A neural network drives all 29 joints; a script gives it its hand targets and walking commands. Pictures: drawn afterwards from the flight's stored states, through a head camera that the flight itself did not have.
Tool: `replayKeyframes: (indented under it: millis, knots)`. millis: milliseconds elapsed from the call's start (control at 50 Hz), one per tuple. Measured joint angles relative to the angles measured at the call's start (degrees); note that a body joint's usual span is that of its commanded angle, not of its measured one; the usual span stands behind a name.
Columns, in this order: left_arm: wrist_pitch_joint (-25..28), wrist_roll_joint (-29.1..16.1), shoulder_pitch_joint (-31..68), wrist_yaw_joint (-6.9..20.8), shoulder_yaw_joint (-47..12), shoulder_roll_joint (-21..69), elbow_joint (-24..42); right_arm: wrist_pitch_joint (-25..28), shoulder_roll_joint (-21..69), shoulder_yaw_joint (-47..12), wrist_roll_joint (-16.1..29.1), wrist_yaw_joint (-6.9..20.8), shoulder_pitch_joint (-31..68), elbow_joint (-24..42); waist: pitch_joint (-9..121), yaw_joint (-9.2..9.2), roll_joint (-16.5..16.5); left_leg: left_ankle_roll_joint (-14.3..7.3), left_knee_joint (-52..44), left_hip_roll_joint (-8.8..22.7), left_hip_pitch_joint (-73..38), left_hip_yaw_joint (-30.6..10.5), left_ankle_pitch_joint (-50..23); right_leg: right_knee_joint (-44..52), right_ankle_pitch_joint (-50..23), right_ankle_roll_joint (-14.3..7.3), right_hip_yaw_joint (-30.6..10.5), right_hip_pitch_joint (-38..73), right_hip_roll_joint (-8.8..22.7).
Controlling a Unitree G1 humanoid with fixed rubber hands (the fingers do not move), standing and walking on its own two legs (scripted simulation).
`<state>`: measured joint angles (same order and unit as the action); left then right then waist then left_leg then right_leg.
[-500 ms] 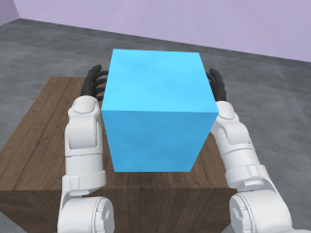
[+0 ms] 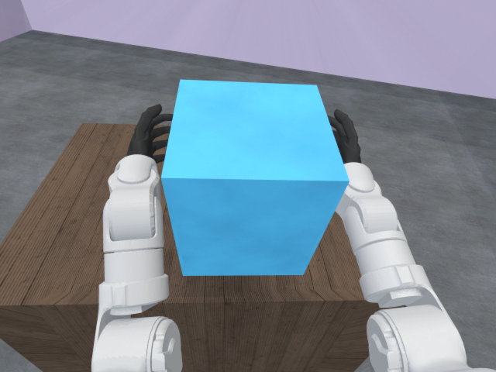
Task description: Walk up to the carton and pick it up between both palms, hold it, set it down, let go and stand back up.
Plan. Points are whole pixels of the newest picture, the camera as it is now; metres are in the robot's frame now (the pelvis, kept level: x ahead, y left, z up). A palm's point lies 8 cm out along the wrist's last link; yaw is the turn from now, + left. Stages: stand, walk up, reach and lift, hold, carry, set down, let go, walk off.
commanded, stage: hold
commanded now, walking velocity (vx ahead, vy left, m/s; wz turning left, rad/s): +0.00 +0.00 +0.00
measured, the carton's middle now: (246, 185) +0.36 +0.00 +0.14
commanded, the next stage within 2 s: none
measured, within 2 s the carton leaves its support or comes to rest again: neither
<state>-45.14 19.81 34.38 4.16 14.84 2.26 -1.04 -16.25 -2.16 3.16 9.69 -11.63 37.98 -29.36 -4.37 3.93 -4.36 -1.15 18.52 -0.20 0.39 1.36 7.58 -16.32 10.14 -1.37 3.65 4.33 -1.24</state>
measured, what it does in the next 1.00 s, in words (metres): stands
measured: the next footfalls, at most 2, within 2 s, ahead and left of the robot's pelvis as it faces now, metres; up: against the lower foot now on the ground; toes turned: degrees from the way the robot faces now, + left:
none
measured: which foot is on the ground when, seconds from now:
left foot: down 0.00-1.00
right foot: down 0.00-1.00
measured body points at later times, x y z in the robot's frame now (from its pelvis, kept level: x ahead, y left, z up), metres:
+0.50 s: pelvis +0.00 +0.00 +0.00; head -0.04 +0.03 +0.45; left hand +0.37 +0.16 +0.20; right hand +0.38 -0.15 +0.19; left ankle +0.04 +0.10 -0.75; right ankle +0.00 -0.10 -0.75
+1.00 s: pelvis +0.00 +0.00 +0.00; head -0.04 +0.03 +0.45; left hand +0.37 +0.16 +0.20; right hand +0.38 -0.15 +0.19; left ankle +0.04 +0.10 -0.75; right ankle +0.00 -0.10 -0.75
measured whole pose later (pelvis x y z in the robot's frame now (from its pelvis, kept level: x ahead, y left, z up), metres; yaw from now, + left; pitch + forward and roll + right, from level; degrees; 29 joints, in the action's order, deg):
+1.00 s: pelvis +0.00 +0.00 +0.00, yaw +0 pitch -11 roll +0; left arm -44.9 19.4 33.3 4.2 14.5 2.1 -0.6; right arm -17.3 -2.5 2.2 10.4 -12.2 37.4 -27.9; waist -4.3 4.0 -4.1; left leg -1.0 18.4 -0.2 -0.3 1.1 7.9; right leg -15.9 10.4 -1.5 3.9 5.3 -1.3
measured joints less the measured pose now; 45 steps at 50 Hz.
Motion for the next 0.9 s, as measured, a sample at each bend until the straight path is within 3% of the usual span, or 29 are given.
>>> replayKeyframes:
  millis: [900]
  knots:
    - [0.36,-0.55,-1.52,-0.04,-0.46,-0.2,1.03,-0.86,-0.51,-1.33,1.05,-0.69,-0.8,1.72,0.06,0.23,0.23,0.19,0.06,0.05,-0.84,-0.33,0.47,0.57,0.26,-0.09,0.31,1.24,-0.1]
